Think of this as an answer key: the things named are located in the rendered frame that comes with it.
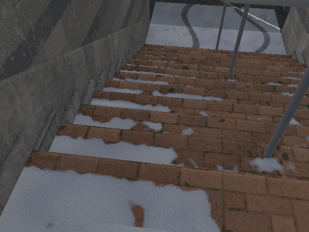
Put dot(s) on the stairs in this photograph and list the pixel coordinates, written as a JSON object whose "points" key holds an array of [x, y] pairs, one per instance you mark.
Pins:
{"points": [[174, 105]]}

